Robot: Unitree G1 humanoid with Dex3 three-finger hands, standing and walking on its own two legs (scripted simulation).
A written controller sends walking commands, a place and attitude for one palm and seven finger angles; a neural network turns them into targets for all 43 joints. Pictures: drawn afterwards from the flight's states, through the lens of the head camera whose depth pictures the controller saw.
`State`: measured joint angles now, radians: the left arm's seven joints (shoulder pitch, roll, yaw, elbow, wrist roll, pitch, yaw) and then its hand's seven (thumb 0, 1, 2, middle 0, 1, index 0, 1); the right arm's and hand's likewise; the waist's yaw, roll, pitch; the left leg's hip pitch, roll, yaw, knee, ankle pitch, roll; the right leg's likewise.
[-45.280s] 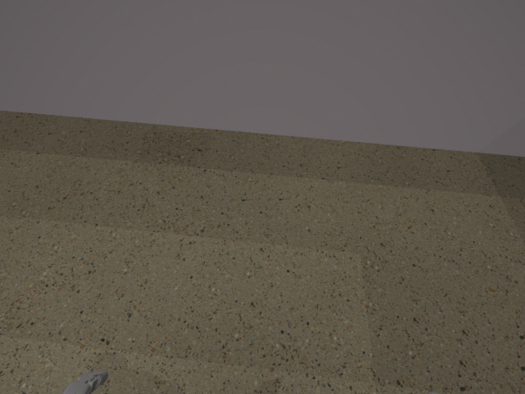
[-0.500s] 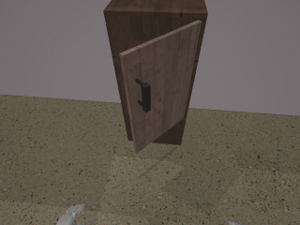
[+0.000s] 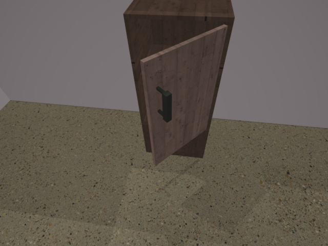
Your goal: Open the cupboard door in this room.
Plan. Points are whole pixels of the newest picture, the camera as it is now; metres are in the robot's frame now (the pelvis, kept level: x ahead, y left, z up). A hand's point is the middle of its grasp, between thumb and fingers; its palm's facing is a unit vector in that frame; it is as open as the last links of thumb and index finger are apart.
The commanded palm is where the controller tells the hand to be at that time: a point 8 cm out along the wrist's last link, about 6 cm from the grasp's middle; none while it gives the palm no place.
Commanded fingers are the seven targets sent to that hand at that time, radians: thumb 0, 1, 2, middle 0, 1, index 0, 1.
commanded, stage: let the arm hang, fingers relaxed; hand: left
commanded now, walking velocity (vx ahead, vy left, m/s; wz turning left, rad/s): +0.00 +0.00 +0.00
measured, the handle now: (163, 104) +0.57 +0.04 +0.00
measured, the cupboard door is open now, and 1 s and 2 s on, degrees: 47 47 47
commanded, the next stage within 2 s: look to check the result in 0.38 s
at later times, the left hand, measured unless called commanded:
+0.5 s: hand out of the picture +0.01 +0.17 -0.17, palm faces +0.03 -0.98 -0.19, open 7.4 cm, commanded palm none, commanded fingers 0.00 0.90 0.90 -0.20 -0.30 -0.20 -0.30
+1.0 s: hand out of the picture +0.02 +0.16 -0.17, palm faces +0.04 -0.98 -0.19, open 7.4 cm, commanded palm none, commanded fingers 0.00 0.90 0.90 -0.20 -0.30 -0.20 -0.30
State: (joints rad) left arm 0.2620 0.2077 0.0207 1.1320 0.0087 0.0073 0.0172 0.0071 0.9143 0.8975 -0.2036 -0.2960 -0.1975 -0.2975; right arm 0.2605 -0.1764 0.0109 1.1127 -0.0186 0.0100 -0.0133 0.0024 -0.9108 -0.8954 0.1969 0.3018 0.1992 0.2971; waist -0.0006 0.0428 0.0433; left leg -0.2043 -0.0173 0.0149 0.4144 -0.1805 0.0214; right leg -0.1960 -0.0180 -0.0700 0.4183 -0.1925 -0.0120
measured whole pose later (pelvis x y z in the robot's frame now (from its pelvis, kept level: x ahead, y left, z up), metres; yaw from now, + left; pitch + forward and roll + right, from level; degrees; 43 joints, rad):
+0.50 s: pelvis +0.01 +0.00 +0.00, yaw +0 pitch -1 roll +0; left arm 0.26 0.14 0.01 1.15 0.01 0.00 0.02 0.01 0.91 0.90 -0.20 -0.30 -0.20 -0.30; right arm 0.29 -0.14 0.01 1.15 -0.02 0.00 -0.03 0.00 -0.91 -0.90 0.20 0.30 0.20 0.30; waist -0.01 0.01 0.05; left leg -0.20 -0.02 0.02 0.41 -0.19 0.02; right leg -0.19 -0.02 -0.07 0.42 -0.20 -0.01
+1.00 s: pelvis +0.02 -0.01 +0.00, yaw +0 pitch -1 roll +0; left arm 0.25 0.14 0.01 1.15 0.01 -0.01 0.02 0.01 0.91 0.90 -0.20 -0.30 -0.20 -0.30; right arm 0.26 -0.15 0.01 1.15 -0.02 0.00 -0.03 0.00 -0.91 -0.90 0.20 0.30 0.20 0.30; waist 0.00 0.01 0.04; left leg -0.17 -0.01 0.01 0.39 -0.20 0.01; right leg -0.17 -0.01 -0.07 0.41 -0.22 -0.02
